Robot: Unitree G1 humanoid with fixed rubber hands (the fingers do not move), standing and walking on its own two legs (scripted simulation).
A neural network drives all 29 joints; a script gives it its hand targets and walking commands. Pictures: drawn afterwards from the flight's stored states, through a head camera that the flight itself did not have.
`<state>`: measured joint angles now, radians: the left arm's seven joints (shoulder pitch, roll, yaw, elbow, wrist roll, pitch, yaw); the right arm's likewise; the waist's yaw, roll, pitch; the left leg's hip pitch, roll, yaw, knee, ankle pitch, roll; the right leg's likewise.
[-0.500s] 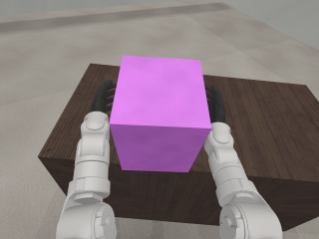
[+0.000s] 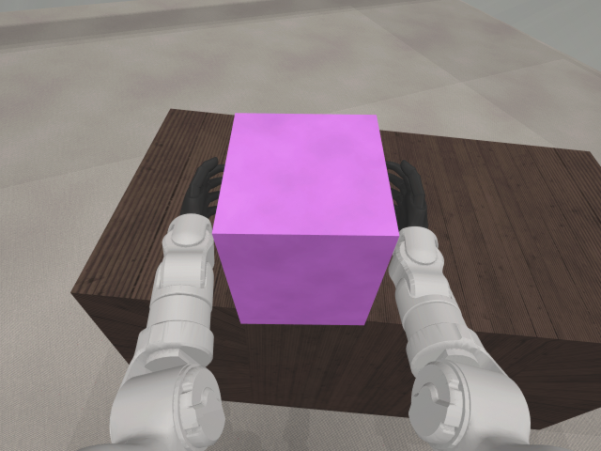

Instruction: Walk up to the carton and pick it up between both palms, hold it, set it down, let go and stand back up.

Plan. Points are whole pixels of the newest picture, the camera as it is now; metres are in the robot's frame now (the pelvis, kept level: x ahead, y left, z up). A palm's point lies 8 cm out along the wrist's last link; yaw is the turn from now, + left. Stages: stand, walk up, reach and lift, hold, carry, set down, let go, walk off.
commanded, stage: set down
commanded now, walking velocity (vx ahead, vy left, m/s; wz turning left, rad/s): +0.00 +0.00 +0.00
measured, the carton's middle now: (304, 226) +0.42 +0.04 +0.05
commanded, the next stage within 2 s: none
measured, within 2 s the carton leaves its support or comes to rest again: neither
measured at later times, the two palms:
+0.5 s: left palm (200, 219) +0.41 +0.20 +0.06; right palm (399, 223) +0.43 -0.09 +0.08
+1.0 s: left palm (204, 226) +0.41 +0.20 +0.04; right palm (395, 227) +0.44 -0.09 +0.06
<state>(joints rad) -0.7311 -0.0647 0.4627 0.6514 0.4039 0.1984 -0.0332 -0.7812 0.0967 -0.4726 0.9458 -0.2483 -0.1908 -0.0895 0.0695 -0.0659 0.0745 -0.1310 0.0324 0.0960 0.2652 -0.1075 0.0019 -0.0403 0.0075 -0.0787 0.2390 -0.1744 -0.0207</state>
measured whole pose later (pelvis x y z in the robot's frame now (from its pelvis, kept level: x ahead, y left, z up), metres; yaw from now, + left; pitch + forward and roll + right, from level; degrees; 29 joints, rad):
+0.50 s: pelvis +0.01 +0.00 +0.00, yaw -1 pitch +6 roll +0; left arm -0.76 -0.05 0.51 0.77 0.39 0.07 -0.03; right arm -0.80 0.12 -0.55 0.94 -0.35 -0.22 -0.08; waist 0.08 -0.04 0.03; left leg -0.27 0.04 0.11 0.28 -0.11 0.01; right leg -0.18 0.01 -0.07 0.25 -0.17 -0.02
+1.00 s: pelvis +0.01 +0.00 +0.00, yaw -1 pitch +10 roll +0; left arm -0.81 -0.04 0.58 0.91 0.42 -0.02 -0.02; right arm -0.84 0.13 -0.67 0.97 -0.45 -0.23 -0.05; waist 0.08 -0.04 -0.01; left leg -0.37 0.04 0.12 0.29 -0.10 0.01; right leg -0.29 0.01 -0.07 0.27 -0.17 -0.02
